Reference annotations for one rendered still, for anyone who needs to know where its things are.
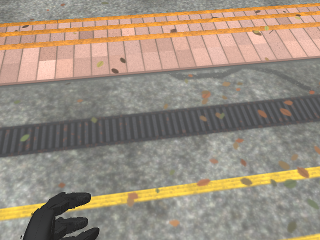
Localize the robot left hand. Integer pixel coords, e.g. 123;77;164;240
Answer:
20;192;100;240

